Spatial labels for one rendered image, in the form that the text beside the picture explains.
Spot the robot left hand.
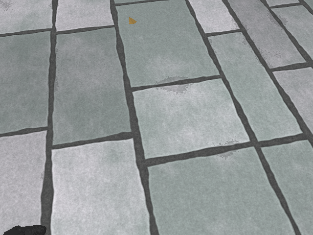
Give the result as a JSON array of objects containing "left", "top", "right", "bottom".
[{"left": 3, "top": 225, "right": 47, "bottom": 235}]

